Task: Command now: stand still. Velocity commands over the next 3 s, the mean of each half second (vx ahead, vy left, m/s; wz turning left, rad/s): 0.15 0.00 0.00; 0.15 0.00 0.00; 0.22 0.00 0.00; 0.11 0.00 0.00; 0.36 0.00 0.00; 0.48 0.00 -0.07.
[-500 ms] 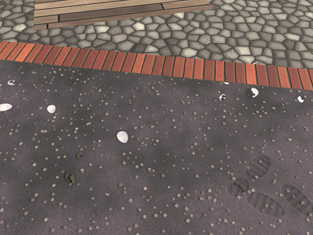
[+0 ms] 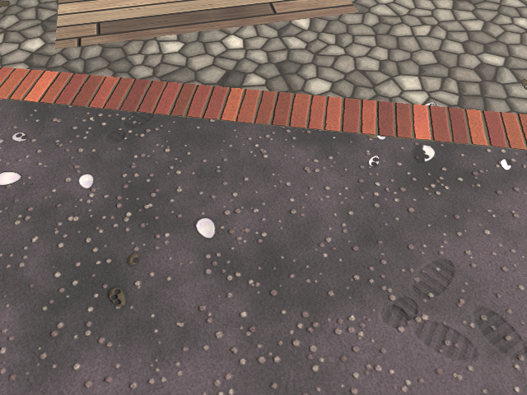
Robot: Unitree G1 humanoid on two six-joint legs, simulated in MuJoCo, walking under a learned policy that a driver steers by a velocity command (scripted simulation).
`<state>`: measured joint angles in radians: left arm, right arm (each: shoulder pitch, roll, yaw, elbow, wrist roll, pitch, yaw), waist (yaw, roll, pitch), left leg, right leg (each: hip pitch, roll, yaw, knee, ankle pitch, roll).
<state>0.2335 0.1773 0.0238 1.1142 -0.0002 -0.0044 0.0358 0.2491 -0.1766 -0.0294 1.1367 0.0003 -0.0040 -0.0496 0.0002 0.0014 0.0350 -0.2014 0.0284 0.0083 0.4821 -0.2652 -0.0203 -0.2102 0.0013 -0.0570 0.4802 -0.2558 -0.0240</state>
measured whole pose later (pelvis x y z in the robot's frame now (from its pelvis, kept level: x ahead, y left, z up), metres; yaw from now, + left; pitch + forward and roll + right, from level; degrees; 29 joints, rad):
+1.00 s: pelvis +0.19 +0.05 -0.01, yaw +1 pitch +1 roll +0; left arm 0.07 0.19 0.03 1.00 0.01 -0.04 0.01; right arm 0.28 -0.20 -0.04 1.07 0.01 -0.03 -0.04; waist -0.02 0.02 0.03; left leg -0.28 0.00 0.00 0.93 -0.61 -0.04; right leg -0.39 0.01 -0.07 0.50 -0.13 -0.05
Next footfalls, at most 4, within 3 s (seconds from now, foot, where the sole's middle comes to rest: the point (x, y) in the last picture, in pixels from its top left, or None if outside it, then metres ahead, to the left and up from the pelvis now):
0.86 right None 0.32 -0.05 -0.78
1.12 left None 0.23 0.18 -0.78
1.46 right None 0.39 -0.08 -0.78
1.80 left None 0.47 0.15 -0.78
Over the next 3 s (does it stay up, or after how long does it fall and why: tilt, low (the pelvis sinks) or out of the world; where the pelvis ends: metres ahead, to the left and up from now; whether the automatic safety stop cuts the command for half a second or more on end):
stays up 0.83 0.05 0.01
